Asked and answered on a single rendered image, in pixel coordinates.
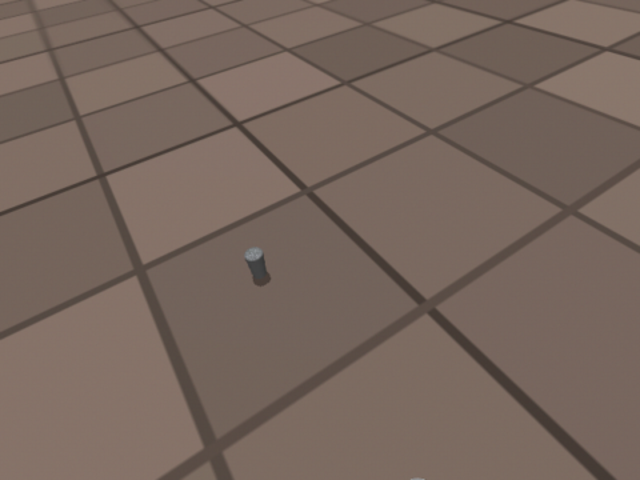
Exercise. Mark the cup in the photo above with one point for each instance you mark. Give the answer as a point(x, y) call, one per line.
point(255, 259)

